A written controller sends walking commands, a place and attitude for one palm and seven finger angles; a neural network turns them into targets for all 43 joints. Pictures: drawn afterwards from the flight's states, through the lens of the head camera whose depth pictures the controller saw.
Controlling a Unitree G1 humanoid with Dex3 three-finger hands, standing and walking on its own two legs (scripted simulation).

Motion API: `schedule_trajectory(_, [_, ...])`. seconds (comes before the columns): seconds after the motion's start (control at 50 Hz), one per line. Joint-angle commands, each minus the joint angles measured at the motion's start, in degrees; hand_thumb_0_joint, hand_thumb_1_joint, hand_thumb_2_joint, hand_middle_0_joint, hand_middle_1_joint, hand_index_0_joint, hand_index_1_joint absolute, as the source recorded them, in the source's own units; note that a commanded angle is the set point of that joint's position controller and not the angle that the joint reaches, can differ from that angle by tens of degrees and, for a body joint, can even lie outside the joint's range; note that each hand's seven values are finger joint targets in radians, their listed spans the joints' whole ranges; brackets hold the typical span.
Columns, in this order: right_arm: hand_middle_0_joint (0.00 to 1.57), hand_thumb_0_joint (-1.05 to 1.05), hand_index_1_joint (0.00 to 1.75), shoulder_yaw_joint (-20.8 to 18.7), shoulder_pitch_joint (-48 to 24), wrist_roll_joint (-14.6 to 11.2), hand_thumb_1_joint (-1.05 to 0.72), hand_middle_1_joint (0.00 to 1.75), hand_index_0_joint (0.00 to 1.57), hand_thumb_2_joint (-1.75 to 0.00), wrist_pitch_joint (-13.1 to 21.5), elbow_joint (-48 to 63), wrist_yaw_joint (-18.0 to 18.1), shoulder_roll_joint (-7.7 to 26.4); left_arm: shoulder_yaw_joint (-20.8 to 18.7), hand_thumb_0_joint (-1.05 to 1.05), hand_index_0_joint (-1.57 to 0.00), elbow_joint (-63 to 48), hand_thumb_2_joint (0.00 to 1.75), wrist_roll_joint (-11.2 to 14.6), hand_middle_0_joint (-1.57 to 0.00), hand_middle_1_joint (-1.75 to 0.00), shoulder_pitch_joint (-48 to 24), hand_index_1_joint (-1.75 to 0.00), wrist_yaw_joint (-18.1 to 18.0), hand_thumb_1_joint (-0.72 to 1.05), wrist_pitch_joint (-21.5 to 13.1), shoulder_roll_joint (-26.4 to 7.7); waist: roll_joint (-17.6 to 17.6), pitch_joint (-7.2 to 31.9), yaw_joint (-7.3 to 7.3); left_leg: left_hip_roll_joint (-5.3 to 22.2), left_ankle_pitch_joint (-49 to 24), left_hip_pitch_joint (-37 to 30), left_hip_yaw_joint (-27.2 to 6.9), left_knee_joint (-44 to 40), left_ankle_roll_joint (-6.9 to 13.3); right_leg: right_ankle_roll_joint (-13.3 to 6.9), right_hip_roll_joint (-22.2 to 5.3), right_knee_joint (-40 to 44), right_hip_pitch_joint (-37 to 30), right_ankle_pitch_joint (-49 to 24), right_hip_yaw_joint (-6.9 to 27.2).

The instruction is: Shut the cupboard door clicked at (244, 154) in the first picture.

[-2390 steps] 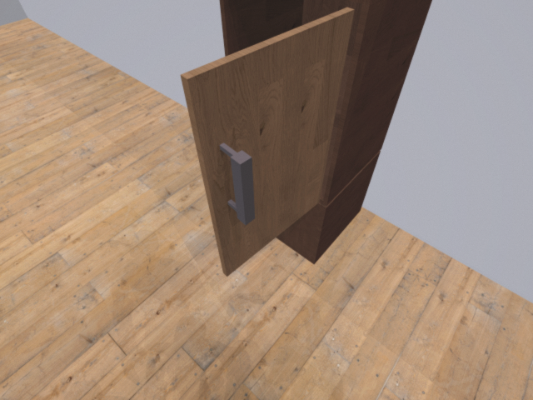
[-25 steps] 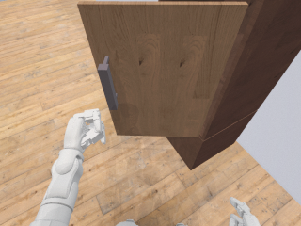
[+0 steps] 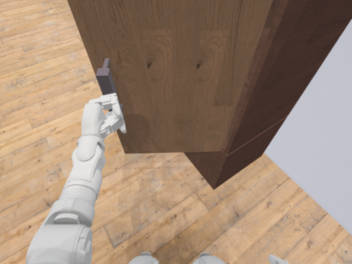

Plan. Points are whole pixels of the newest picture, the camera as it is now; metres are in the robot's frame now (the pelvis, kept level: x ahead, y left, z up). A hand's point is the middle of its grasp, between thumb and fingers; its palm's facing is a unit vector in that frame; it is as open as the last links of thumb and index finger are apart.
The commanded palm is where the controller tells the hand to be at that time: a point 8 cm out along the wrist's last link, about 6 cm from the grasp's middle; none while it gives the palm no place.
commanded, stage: bring the fist close to the handle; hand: left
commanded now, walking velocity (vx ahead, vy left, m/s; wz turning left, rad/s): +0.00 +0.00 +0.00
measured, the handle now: (113, 93) +0.52 +0.16 +0.07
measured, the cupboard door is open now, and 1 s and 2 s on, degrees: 58 51 39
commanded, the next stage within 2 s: push the door shut along its arc in 0.26 s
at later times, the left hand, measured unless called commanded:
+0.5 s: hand (119, 119) +0.43 +0.13 +0.08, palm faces +0.00 -1.00 -0.03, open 3.1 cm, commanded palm +0.42 +0.18 +0.08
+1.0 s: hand (124, 101) +0.49 +0.13 +0.08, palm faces -0.11 -0.99 -0.03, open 3.1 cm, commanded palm +0.49 +0.17 +0.08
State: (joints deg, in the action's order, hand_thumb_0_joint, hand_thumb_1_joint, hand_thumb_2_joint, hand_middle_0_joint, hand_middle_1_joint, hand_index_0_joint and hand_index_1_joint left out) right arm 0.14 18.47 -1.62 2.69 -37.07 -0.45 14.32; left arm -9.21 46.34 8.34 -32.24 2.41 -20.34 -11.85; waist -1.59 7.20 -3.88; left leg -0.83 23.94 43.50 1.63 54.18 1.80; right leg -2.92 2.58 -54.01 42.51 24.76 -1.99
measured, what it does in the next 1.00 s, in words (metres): stands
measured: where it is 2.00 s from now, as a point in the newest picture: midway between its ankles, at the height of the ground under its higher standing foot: outside the picture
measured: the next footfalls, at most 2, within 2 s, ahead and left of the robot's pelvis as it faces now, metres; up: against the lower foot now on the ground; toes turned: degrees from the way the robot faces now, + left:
none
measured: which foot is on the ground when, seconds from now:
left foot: down 0.00-1.00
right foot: down 0.00-1.00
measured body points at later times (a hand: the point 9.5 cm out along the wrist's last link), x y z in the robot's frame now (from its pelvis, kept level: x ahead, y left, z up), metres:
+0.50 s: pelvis -0.01 +0.00 +0.00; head +0.06 +0.00 +0.44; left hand +0.42 +0.19 +0.09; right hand +0.09 -0.26 -0.12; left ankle +0.02 +0.10 -0.68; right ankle +0.02 -0.09 -0.68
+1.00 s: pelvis -0.01 +0.01 -0.02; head +0.09 +0.01 +0.42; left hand +0.49 +0.18 +0.09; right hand +0.00 -0.26 -0.14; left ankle +0.02 +0.10 -0.68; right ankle +0.02 -0.09 -0.68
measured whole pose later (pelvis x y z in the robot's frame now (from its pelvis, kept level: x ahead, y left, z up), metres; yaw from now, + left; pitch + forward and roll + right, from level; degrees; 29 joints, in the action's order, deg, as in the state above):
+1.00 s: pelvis -0.01 +0.01 -0.02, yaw +0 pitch +18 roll -2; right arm 0.8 22.6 -1.2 2.6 -39.3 -0.5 16.0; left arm -12.4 69.5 7.7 -54.7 11.4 -22.2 -21.4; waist -2.3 6.4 -8.3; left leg -0.7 24.4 53.9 0.3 59.8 2.2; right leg -2.7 2.6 -58.0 51.8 24.8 -3.6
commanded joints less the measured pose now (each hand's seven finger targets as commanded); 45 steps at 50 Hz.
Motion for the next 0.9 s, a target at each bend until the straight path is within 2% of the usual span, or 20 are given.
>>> schedule_trajectory(0.0, [0.2, 0.0, 0.3, -2.6, 2.5, 0.0, -0.9, 0.3, 0.2, -0.9, 0.9, 7.2, 0.4, 7.8, -4.7, 0.0, -1.3, -10.2, 0.9, 0.0, -1.3, -1.5, -18.4, -1.5, -0.2, 0.9, -4.1, -11.2, 3.6, 19.5, 0.84, 0.3, -13.6, -8.5, -2.5, -6.6, 0.3, 1.8, -1.4, 7.8, -13.0, -19.5, 3.4])
schedule_trajectory(0.06, [0.2, 0.0, 0.3, -2.9, 2.6, -0.1, -0.9, 0.3, 0.2, -0.9, 0.9, 7.5, 0.4, 7.5, -3.4, 0.0, -1.3, -13.5, 0.9, 0.4, -1.3, -1.5, -19.2, -1.5, -0.2, 0.9, -5.2, -9.4, 2.2, 20.6, 0.83, 0.3, -13.4, -10.1, -2.2, -6.7, 0.3, 1.9, -1.2, 8.3, -13.4, -19.1, 3.7])
schedule_trajectory(0.08, [0.2, 0.0, 0.3, -3.0, 2.6, -0.1, -0.9, 0.3, 0.2, -0.9, 0.8, 7.6, 0.5, 7.8, -4.7, 0.0, -1.3, -14.5, 0.9, 0.5, -1.3, -1.5, -18.6, -1.5, -0.4, 0.9, -5.6, -11.1, 2.1, 20.8, 1.16, 0.3, -13.6, -10.2, -2.3, -6.6, 0.3, 1.8, -1.2, 8.3, -13.8, -19.2, 3.9])
schedule_trajectory(0.14, [0.2, 0.0, 0.3, -3.1, 2.5, -0.2, -0.9, 0.3, 0.2, -0.9, 1.1, 7.0, 0.6, 7.5, -1.7, 0.0, -1.3, -14.8, 0.9, 0.6, -1.3, -1.5, -18.8, -1.5, 0.1, 0.9, -6.3, -7.9, 2.6, 19.6, 0.0, 0.5, -12.5, -11.2, -2.1, -6.9, 0.4, 2.0, -1.1, 9.0, -12.3, -18.0, 3.6])
schedule_trajectory(0.18, [0.2, 0.0, 0.3, -2.9, 2.6, -0.3, -0.9, 0.3, 0.2, -0.9, 1.0, 6.4, 0.8, 7.7, -1.9, 0.0, -1.3, -13.6, 0.9, 0.5, -1.3, -1.5, -20.2, -1.5, 0.2, 0.9, -6.0, -8.9, 1.7, 17.1, -0.44, 0.4, -10.2, -10.3, -2.3, -7.1, 0.5, 2.0, -1.1, 9.7, -10.9, -15.6, 3.9])
schedule_trajectory(0.28, [0.2, 0.0, 0.3, -2.6, 2.0, -0.4, -0.9, 0.3, 0.2, -0.9, 1.1, 6.1, 1.4, 7.7, -2.8, 0.0, -1.3, -10.2, 0.9, 0.7, -1.3, -1.5, -24.1, -1.5, 0.5, 0.9, -5.7, -10.4, 3.3, 15.5, -0.96, 0.2, -6.0, -8.1, -2.4, -7.4, 0.8, 2.3, -1.5, 11.0, -10.5, -10.6, 4.8])
schedule_trajectory(0.34, [0.2, 0.0, 0.3, -2.5, 1.6, -0.4, -0.9, 0.3, 0.2, -0.9, 1.5, 6.0, 1.3, 7.4, -1.8, 0.0, -1.3, -9.3, 0.9, 0.7, -1.3, -1.5, -26.4, -1.5, 0.8, 0.9, -6.6, -9.0, 0.6, 17.4, -0.83, 0.2, -6.1, -9.6, -2.7, -7.1, 0.4, 1.9, -1.5, 10.0, -9.1, -10.4, 4.2])
schedule_trajectory(0.38, [0.2, 0.0, 0.3, -2.5, 2.3, -0.2, -0.9, 0.3, 0.2, -0.9, 1.5, 5.6, 1.4, 8.0, -3.2, 0.0, -1.3, -6.6, 0.9, 0.4, -1.3, -1.5, -27.4, -1.5, 1.2, 0.9, -6.7, -11.5, 1.9, 17.6, -1.31, 0.3, -6.5, -9.0, -3.1, -6.4, 0.6, 2.0, -1.3, 9.5, -8.8, -11.0, 4.2])
schedule_trajectory(0.44, [0.2, 0.0, 0.3, -2.4, 2.9, -0.3, -0.9, 0.3, 0.2, -0.9, 1.5, 4.9, 1.4, 8.0, -1.1, 0.0, -1.3, -4.2, 0.9, -0.1, -1.3, -1.5, -33.6, -1.5, 2.7, 0.9, -7.1, -10.5, 1.2, 18.5, -2.89, 0.4, -7.3, -9.5, -3.6, -5.7, 0.5, 2.0, -1.4, 8.4, -6.9, -12.2, 3.9])
schedule_trajectory(0.5, [0.2, 0.0, 0.3, -2.4, 3.8, -0.3, -0.9, 0.3, 0.2, -0.9, 1.3, 4.5, 1.4, 8.6, -2.9, 0.0, -1.3, -0.7, 0.9, 0.0, -1.3, -1.5, -36.8, -1.5, 3.7, 0.9, -6.6, -13.1, 0.9, 19.7, -3.25, 0.5, -8.3, -9.3, -4.0, -4.9, 0.4, 1.8, -1.3, 7.5, -6.1, -13.0, 3.8])
schedule_trajectory(0.52, [0.2, 0.0, 0.3, -2.2, 3.9, -0.4, -0.9, 0.3, 0.2, -0.9, 1.3, 4.7, 1.3, 8.6, -2.7, 0.0, -1.3, 0.9, 0.9, 0.3, -1.3, -1.5, -36.2, -1.5, 4.2, 0.9, -6.3, -12.4, 0.5, 19.6, -2.85, 0.4, -8.1, -8.8, -4.1, -4.9, 0.3, 1.7, -1.2, 7.4, -5.9, -12.7, 3.7])
schedule_trajectory(0.54, [0.2, 0.0, 0.3, -2.3, 4.3, -0.3, -0.9, 0.3, 0.2, -0.9, 1.3, 4.6, 1.3, 8.7, -3.3, 0.0, -1.3, 1.4, 0.9, 0.5, -1.3, -1.5, -37.3, -1.5, 4.6, 0.9, -6.2, -13.2, 0.8, 20.3, -3.27, 0.5, -9.3, -8.7, -4.0, -4.4, 0.4, 1.7, -1.2, 7.1, -6.1, -14.1, 3.8])
schedule_trajectory(0.58, [0.2, 0.0, 0.3, -2.4, 5.2, -0.1, -0.9, 0.3, 0.2, -0.9, 1.1, 4.8, 1.1, 9.1, -5.2, 0.0, -1.3, 2.6, 0.9, 0.4, -1.3, -1.5, -36.6, -1.5, 5.4, 0.9, -6.2, -15.4, 0.4, 22.2, -2.4, 0.4, -11.1, -8.4, -4.0, -3.8, 0.4, 1.6, -1.1, 6.1, -7.2, -16.0, 3.9])
schedule_trajectory(0.64, [0.2, 0.0, 0.3, -2.4, 5.9, -0.3, -0.9, 0.3, 0.2, -0.9, 0.8, 4.7, 0.8, 9.0, -2.8, 0.0, -1.3, 3.4, 0.9, 0.5, -1.3, -1.5, -39.9, -1.5, 6.8, 0.9, -6.1, -13.2, 0.6, 21.3, -3.86, 0.6, -11.4, -8.6, -4.3, -3.3, 0.4, 1.7, -0.9, 6.0, -5.1, -15.8, 3.5])
schedule_trajectory(0.66, [0.2, 0.0, 0.3, -2.5, 6.3, -0.3, -0.9, 0.3, 0.2, -0.9, 0.7, 4.2, 0.9, 9.3, -3.6, 0.0, -1.3, 4.5, 0.9, 0.4, -1.3, -1.5, -41.6, -1.5, 7.0, 0.9, -5.9, -14.6, 2.3, 20.6, -4.61, 0.8, -10.2, -7.8, -4.5, -3.1, 0.5, 1.8, -0.9, 6.2, -4.2, -14.6, 3.5])
schedule_trajectory(0.7, [0.2, 0.0, 0.3, -2.4, 6.9, -0.3, -0.9, 0.3, 0.2, -0.9, 0.7, 3.8, 1.0, 9.5, -2.6, 0.0, -1.3, 4.8, 0.9, 0.0, -1.3, -1.5, -45.0, -1.5, 7.5, 0.9, -6.0, -14.4, -0.6, 20.8, -5.36, 0.8, -9.9, -8.5, -4.9, -3.0, 0.5, 1.6, -0.8, 5.8, -2.0, -13.5, 3.4])
schedule_trajectory(0.76, [0.2, 0.0, 0.3, -2.6, 8.1, 0.0, -0.9, 0.3, 0.2, -0.9, 0.8, 3.1, 1.0, 9.9, -3.1, 0.0, -1.3, 6.2, 0.9, -0.1, -1.3, -1.5, -47.5, -1.5, 8.2, 0.9, -5.9, -15.6, -0.4, 22.3, -5.95, 0.9, -9.4, -8.7, -5.5, -2.4, 0.5, 1.5, -0.7, 5.5, -1.0, -12.0, 3.2])
schedule_trajectory(0.8, [0.2, 0.0, 0.3, -2.5, 8.8, 0.1, -0.9, 0.3, 0.2, -0.9, 0.9, 2.7, 1.0, 10.2, -2.1, 0.0, -1.3, 6.7, 0.9, -0.2, -1.3, -1.5, -50.2, -1.5, 8.7, 0.9, -5.9, -15.1, -2.8, 22.8, -6.68, 1.1, -10.2, -10.1, -6.0, -2.2, 0.4, 1.3, -0.6, 5.2, 1.2, -11.9, 2.9])
schedule_trajectory(0.82, [0.2, 0.0, 0.3, -2.6, 9.1, 0.1, -0.9, 0.3, 0.2, -0.9, 1.1, 2.3, 0.9, 10.2, -1.4, 0.0, -1.3, 7.1, 0.9, -0.2, -1.3, -1.5, -51.1, -1.5, 9.1, 0.9, -5.8, -14.3, -2.8, 23.1, -6.99, 1.2, -9.8, -10.9, -6.5, -2.1, 0.3, 1.3, -0.5, 5.0, 2.4, -10.9, 2.5])
schedule_trajectory(0.88, [0.2, 0.0, 0.3, -2.6, 10.4, 0.4, -0.9, 0.3, 0.2, -0.9, 1.3, 1.9, 1.0, 10.9, -3.2, 0.0, -1.3, 8.5, 0.9, -0.1, -1.3, -1.5, -53.4, -1.5, 9.5, 0.9, -5.6, -16.8, -2.4, 24.3, -7.51, 1.2, -9.8, -10.3, -6.7, -1.4, 0.6, 1.2, -0.3, 4.8, 2.9, -10.5, 2.8])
